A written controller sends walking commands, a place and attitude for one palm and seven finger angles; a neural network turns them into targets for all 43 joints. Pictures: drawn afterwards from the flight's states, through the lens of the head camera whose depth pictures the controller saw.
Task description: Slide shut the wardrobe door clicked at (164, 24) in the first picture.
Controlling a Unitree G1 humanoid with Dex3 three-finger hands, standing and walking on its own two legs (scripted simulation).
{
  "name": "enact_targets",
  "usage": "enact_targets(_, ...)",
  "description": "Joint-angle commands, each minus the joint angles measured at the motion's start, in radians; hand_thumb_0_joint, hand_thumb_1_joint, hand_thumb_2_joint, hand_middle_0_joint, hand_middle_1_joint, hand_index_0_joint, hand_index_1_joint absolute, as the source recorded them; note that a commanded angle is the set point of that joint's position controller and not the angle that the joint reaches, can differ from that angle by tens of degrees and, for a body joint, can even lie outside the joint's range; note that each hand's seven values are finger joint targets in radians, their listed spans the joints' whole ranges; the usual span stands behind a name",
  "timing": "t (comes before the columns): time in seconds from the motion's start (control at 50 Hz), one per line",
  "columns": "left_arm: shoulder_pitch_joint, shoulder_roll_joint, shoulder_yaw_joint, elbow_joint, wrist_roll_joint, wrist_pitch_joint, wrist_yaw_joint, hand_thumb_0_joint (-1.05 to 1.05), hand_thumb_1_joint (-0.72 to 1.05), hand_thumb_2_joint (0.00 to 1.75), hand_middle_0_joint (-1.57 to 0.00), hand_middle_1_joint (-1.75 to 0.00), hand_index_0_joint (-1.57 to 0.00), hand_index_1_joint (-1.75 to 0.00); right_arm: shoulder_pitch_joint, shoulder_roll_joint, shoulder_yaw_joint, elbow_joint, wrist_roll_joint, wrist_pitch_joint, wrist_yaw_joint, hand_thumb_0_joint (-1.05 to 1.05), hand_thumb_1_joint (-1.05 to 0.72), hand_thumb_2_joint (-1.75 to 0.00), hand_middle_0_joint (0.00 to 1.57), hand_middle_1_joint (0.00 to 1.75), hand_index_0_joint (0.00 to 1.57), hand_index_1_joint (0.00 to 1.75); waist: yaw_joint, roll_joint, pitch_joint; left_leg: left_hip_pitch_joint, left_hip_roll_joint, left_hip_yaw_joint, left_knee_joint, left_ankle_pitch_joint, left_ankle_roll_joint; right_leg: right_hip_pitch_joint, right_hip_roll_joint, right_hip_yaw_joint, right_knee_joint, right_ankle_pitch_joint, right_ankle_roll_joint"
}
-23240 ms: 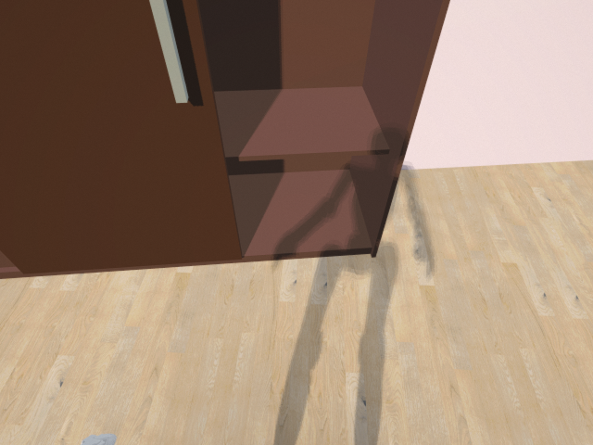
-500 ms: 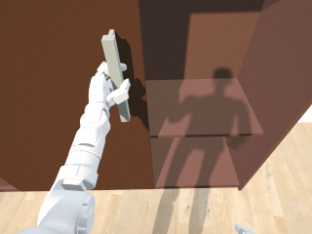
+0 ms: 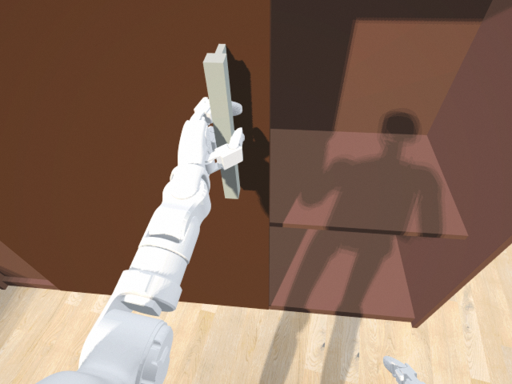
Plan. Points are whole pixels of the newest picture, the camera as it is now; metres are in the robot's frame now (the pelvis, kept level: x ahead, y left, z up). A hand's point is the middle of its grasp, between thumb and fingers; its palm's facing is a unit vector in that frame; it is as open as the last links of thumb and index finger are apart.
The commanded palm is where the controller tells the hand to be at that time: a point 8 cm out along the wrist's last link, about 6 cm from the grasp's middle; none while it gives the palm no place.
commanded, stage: tug the door sideways, standing still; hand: left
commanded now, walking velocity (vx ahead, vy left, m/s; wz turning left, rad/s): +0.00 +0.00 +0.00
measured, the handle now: (227, 131) +0.48 +0.07 +0.15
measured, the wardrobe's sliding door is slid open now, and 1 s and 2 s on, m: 0.55 0.46 0.21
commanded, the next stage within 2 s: step sideways, sliding the door along in 0.30 s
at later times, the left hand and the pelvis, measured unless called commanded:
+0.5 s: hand (258, 151) +0.42 +0.02 +0.16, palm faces -0.14 -0.99 -0.10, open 6.6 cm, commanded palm +0.41 +0.06 +0.16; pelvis -0.02 +0.02 -0.01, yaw -1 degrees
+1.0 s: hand (290, 153) +0.42 -0.03 +0.16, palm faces -0.17 -0.98 -0.12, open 6.8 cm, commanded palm +0.41 +0.01 +0.16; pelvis -0.03 -0.06 -0.01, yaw -3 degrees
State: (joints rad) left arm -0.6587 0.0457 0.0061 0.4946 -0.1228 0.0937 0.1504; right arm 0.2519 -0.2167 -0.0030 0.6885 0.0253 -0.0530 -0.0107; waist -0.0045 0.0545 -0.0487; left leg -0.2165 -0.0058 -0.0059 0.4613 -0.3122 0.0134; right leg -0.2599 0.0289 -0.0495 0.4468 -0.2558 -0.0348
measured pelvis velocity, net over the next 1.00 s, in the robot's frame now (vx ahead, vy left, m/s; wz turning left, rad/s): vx -0.03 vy -0.06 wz -0.05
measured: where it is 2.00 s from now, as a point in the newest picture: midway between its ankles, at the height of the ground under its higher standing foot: outside the picture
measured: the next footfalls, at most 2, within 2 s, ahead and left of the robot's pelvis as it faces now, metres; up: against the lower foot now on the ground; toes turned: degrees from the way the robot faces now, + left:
right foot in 1.26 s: +0.09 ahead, -0.32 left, +0.00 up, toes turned -6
left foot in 1.42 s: +0.03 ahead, -0.05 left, +0.00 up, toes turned +4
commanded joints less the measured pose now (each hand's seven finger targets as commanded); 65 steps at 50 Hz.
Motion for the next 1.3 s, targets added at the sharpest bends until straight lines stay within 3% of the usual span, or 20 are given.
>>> enact_targets(0.0, -0.494, -0.117, -0.158, -0.176, 0.006, -0.076, -0.047, 0.0, 0.9, 0.9, -0.45, -1.4, -0.45, -1.4, -0.013, -0.09, -0.024, -0.106, 0.004, -0.044, 0.004, 0.0, -0.9, -0.9, 0.2, 0.3, 0.2, 0.3, -0.079, -0.081, -0.3, 0.174, 0.01, 0.01, 0.023, 0.501, 0.012, 0.067, -0.011, 0.013, 0.007, 0.481, 0.012)
enact_targets(0.36, -0.683, -0.294, -0.309, -0.072, 0.026, -0.16, 0.033, 0.0, 0.9, 0.9, -0.45, -1.4, -0.45, -1.4, 0.017, -0.076, -0.031, -0.059, -0.007, -0.066, 0.048, 0.0, -0.9, -0.9, 0.2, 0.3, 0.2, 0.3, -0.101, -0.076, -0.328, 0.19, 0.031, -0.046, 0.055, 0.52, -0.016, -0.049, -0.004, -0.009, 0.062, 0.364, 0.004)
enact_targets(0.38, -0.758, -0.268, -0.292, -0.076, 0.029, -0.164, 0.045, 0.0, 0.9, 0.9, -0.45, -1.4, -0.45, -1.4, 0.018, -0.077, -0.032, -0.049, -0.006, -0.066, 0.045, 0.0, -0.9, -0.9, 0.2, 0.3, 0.2, 0.3, -0.115, -0.073, -0.325, 0.192, 0.032, -0.047, 0.059, 0.514, -0.017, -0.059, -0.005, -0.007, 0.061, 0.361, 0.006)
enact_targets(0.4, -0.803, 0.254, 0.003, -0.154, 0.092, -0.243, 0.013, 0.0, 0.9, 0.9, -0.45, -1.4, -0.45, -1.4, -0.021, -0.128, -0.041, -0.07, -0.012, -0.048, 0.004, 0.0, -0.9, -0.9, 0.2, 0.3, 0.2, 0.3, -0.046, -0.11, -0.314, 0.124, 0.08, -0.017, 0.052, 0.395, 0.036, 0.001, -0.07, 0.062, 0.033, 0.301, 0.024)
enact_targets(0.46, -0.76, 0.106, -0.098, -0.133, 0.072, -0.306, -0.065, 0.0, 0.9, 0.9, -0.45, -1.4, -0.45, -1.4, -0.064, -0.102, -0.037, -0.09, -0.002, -0.041, -0.034, 0.0, -0.9, -0.9, 0.2, 0.3, 0.2, 0.3, -0.064, -0.078, -0.281, 0.146, 0.123, -0.048, 0.027, 0.365, 0.044, 0.019, -0.066, 0.046, 0.082, 0.271, 0.026)
enact_targets(0.6, -0.729, 0.12, -0.075, -0.137, 0.054, -0.321, -0.105, 0.0, 0.9, 0.9, -0.45, -1.4, -0.45, -1.4, -0.084, -0.102, -0.053, -0.118, -0.017, -0.013, -0.043, 0.0, -0.9, -0.9, 0.2, 0.3, 0.2, 0.3, -0.068, 0.037, -0.211, 0.366, 0.36, -0.267, 0.019, 0.617, 0.168, -0.262, -0.041, 0.075, 0.357, -0.17, 0.012)
enact_targets(0.7, -0.689, 0.158, -0.04, -0.152, 0.067, -0.314, -0.108, 0.0, 0.9, 0.9, -0.45, -1.4, -0.45, -1.4, -0.11, -0.116, -0.056, -0.132, -0.006, 0.011, -0.05, 0.0, -0.9, -0.9, 0.2, 0.3, 0.2, 0.3, -0.045, -0.055, -0.21, 0.11, 0.253, -0.05, 0.196, 0.527, 0.084, 0.13, -0.048, 0.048, 0.058, 0.15, -0.014)
enact_targets(0.72, -0.681, 0.167, -0.031, -0.141, 0.076, -0.31, -0.108, 0.0, 0.9, 0.9, -0.45, -1.4, -0.45, -1.4, -0.1, -0.111, -0.062, -0.121, -0.003, 0.012, -0.053, 0.0, -0.9, -0.9, 0.2, 0.3, 0.2, 0.3, -0.043, -0.124, -0.218, 0.039, 0.176, 0.021, 0.301, 0.397, 0.049, 0.193, -0.102, 0.099, -0.003, 0.267, -0.04)
enact_targets(0.76, -0.654, 0.199, 0.01, -0.129, 0.08, -0.302, -0.108, 0.0, 0.9, 0.9, -0.45, -1.4, -0.45, -1.4, -0.129, -0.104, -0.078, -0.123, 0.003, 0.004, -0.055, 0.0, -0.9, -0.9, 0.2, 0.3, 0.2, 0.3, -0.013, -0.408, -0.179, -0.216, 0.004, 0.036, 0.583, -0.18, -0.015, 0.301, -0.274, 0.408, -0.11, 0.467, -0.169)
enact_targets(0.84, -0.677, 0.147, -0.035, -0.213, 0.099, -0.332, -0.111, 0.0, 0.9, 0.9, -0.45, -1.4, -0.45, -1.4, -0.144, -0.067, -0.059, -0.1, -0.019, -0.019, -0.063, 0.0, -0.9, -0.9, 0.2, 0.3, 0.2, 0.3, -0.017, -0.146, -0.211, -0.183, 0.041, 0.041, 0.442, -0.17, -0.015, 0.32, -0.236, 0.211, -0.008, 0.619, -0.163)
enact_targets(0.9, -0.674, 0.176, -0.021, -0.268, 0.091, -0.347, -0.101, 0.0, 0.9, 0.9, -0.45, -1.4, -0.45, -1.4, -0.148, -0.062, -0.055, -0.117, -0.023, -0.01, -0.071, 0.0, -0.9, -0.9, 0.2, 0.3, 0.2, 0.3, -0.015, -0.186, -0.278, -0.019, 0.024, 0.13, 0.182, 0.01, -0.018, 0.263, -0.171, 0.15, 0.007, 0.536, -0.115)
enact_targets(0.94, -0.669, 0.166, -0.045, -0.277, 0.08, -0.344, -0.099, 0.0, 0.9, 0.9, -0.45, -1.4, -0.45, -1.4, -0.119, -0.079, -0.065, -0.116, -0.006, -0.005, -0.072, 0.0, -0.9, -0.9, 0.2, 0.3, 0.2, 0.3, -0.044, -0.165, -0.29, 0.193, 0.107, 0.074, -0.014, 0.188, 0.015, 0.111, -0.153, 0.111, 0.115, 0.435, -0.055)
enact_targets(0.96, -0.653, 0.149, -0.053, -0.276, 0.071, -0.339, -0.104, 0.0, 0.9, 0.9, -0.45, -1.4, -0.45, -1.4, -0.1, -0.111, -0.08, -0.118, -0.001, -0.006, -0.065, 0.0, -0.9, -0.9, 0.2, 0.3, 0.2, 0.3, -0.06, -0.031, -0.31, 0.389, 0.259, -0.101, -0.067, 0.374, 0.097, -0.098, -0.087, 0.077, 0.277, 0.316, 0.015)
enact_targets(0.98, -0.658, 0.118, -0.074, -0.28, 0.051, -0.336, -0.116, 0.0, 0.9, 0.9, -0.45, -1.4, -0.45, -1.4, -0.105, -0.128, -0.092, -0.122, 0.001, -0.001, -0.049, 0.0, -0.9, -0.9, 0.2, 0.3, 0.2, 0.3, -0.07, 0.161, -0.327, 0.549, 0.493, -0.394, -0.045, 0.627, 0.233, -0.345, -0.013, 0.1, 0.547, -0.106, 0.059)
enact_targets(1.0, -0.67, 0.125, -0.075, -0.302, 0.054, -0.337, -0.125, 0.0, 0.9, 0.9, -0.45, -1.4, -0.45, -1.4, -0.132, -0.096, -0.073, -0.126, 0.002, -0.002, -0.042, 0.0, -0.9, -0.9, 0.2, 0.3, 0.2, 0.3, -0.049, 0.127, -0.259, 0.606, 0.565, -0.446, -0.02, 0.799, 0.288, -0.464, -0.038, 0.186, 0.697, -0.259, 0.021)
enact_targets(1.08, -0.656, 0.182, -0.031, -0.35, 0.068, -0.328, -0.113, 0.0, 0.9, 0.9, -0.45, -1.4, -0.45, -1.4, -0.15, -0.123, -0.067, -0.118, -0.001, 0.024, -0.042, 0.0, -0.9, -0.9, 0.2, 0.3, 0.2, 0.3, -0.033, 0.006, -0.233, 0.438, 0.496, -0.26, 0.054, 0.623, 0.206, -0.39, -0.119, 0.175, 0.527, -0.219, 0.001)
enact_targets(1.14, -0.662, 0.156, -0.071, -0.337, 0.072, -0.319, -0.108, 0.0, 0.9, 0.9, -0.45, -1.4, -0.45, -1.4, -0.159, -0.139, -0.06, -0.136, 0.013, 0.018, -0.04, 0.0, -0.9, -0.9, 0.2, 0.3, 0.2, 0.3, -0.04, 0.108, -0.226, 0.226, 0.371, -0.027, 0.068, 0.601, 0.121, -0.07, -0.051, -0.009, 0.309, -0.069, 0.022)
enact_targets(1.2, -0.666, 0.097, -0.119, -0.34, 0.066, -0.324, -0.114, 0.0, 0.9, 0.9, -0.45, -1.4, -0.45, -1.4, -0.184, -0.117, -0.058, -0.144, 0.036, -0.004, -0.029, 0.0, -0.9, -0.9, 0.2, 0.3, 0.2, 0.3, -0.032, 0.137, -0.223, 0.142, 0.314, 0.056, 0.241, 0.516, 0.054, 0.133, -0.021, -0.067, 0.111, 0.058, 0.024)
enact_targets(1.24, -0.677, 0.08, -0.156, -0.358, 0.083, -0.318, -0.104, 0.0, 0.9, 0.9, -0.45, -1.4, -0.45, -1.4, -0.181, -0.08, -0.048, -0.129, 0.05, -0.02, -0.026, 0.0, -0.9, -0.9, 0.2, 0.3, 0.2, 0.3, -0.033, -0.058, -0.229, -0.003, 0.157, 0.134, 0.509, 0.298, -0.004, 0.28, -0.09, 0.006, -0.045, 0.346, -0.022)
enact_targets(1.28, -0.645, 0.102, -0.14, -0.283, 0.096, -0.292, -0.096, 0.0, 0.9, 0.9, -0.45, -1.4, -0.45, -1.4, -0.192, -0.073, -0.068, -0.102, 0.035, -0.026, -0.044, 0.0, -0.9, -0.9, 0.2, 0.3, 0.2, 0.3, -0.016, -0.509, -0.204, -0.193, 0.042, 0.04, 0.72, -0.281, -0.038, 0.223, -0.286, 0.314, -0.099, 0.399, -0.163)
